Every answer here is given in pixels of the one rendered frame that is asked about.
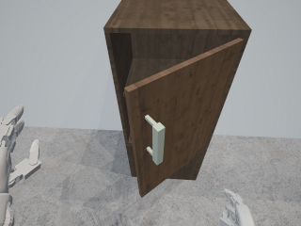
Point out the left robot forearm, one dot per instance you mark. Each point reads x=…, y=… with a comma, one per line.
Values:
x=6, y=214

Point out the left robot hand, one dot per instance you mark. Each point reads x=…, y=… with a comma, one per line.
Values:
x=10, y=127

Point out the handle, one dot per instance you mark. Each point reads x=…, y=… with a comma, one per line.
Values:
x=158, y=140

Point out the right robot hand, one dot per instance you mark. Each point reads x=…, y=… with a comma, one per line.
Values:
x=240, y=215

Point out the cupboard door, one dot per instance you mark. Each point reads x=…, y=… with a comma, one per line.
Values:
x=186, y=99

